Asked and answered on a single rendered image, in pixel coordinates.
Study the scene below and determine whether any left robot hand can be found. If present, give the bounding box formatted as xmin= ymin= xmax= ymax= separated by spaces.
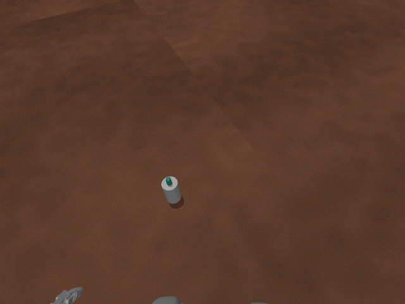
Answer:
xmin=50 ymin=287 xmax=83 ymax=304

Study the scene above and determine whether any bottle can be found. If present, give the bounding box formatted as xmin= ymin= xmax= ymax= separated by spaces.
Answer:
xmin=161 ymin=177 xmax=181 ymax=204

